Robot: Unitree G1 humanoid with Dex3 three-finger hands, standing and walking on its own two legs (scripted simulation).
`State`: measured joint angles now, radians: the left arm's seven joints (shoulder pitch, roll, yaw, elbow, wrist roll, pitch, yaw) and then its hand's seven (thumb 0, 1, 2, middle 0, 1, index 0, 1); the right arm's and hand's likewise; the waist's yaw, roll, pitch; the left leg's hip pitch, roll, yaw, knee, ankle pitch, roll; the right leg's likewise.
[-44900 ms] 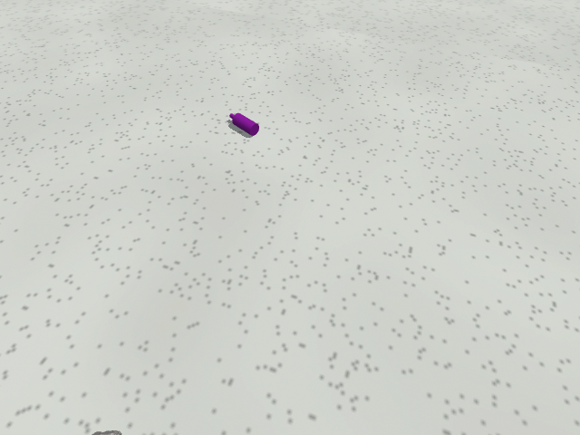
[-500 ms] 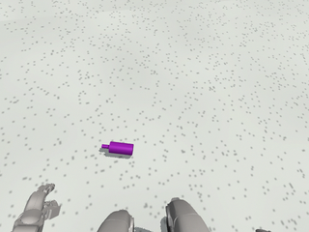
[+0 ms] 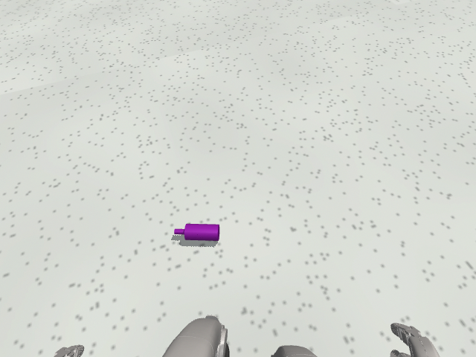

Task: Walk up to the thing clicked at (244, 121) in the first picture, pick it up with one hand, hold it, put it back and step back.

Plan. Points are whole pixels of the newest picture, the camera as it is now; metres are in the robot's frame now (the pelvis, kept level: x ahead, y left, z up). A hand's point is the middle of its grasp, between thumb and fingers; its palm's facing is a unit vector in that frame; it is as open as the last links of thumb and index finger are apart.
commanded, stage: step back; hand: left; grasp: from above
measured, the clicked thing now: (196, 232) +0.63 +0.25 -0.72
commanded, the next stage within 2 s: none
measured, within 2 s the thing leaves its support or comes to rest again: neither
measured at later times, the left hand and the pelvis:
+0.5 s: hand out of the picture -0.07 +0.28 -0.15, palm faces +0.10 -0.94 -0.33, open 7.4 cm; pelvis -0.16 +0.01 +0.01, yaw +6 degrees
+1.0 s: hand out of the picture -0.27 +0.24 -0.13, palm faces +0.02 -0.90 -0.43, open 7.4 cm; pelvis -0.34 -0.03 +0.00, yaw +2 degrees
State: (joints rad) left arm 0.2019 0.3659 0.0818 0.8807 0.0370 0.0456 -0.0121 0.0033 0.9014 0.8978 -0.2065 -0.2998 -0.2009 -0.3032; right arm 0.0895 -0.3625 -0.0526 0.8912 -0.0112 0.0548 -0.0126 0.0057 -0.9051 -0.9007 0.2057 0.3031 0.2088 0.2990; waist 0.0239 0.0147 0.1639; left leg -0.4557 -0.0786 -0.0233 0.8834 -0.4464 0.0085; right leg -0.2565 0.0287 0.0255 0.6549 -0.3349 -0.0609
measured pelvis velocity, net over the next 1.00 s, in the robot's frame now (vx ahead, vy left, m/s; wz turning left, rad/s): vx -0.34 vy -0.03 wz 0.04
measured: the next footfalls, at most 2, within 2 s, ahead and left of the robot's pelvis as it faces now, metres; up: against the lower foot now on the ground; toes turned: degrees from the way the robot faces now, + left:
left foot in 0.34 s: -0.10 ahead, +0.13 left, +0.00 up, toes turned +4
right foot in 0.74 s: -0.26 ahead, -0.15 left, +0.00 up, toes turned +3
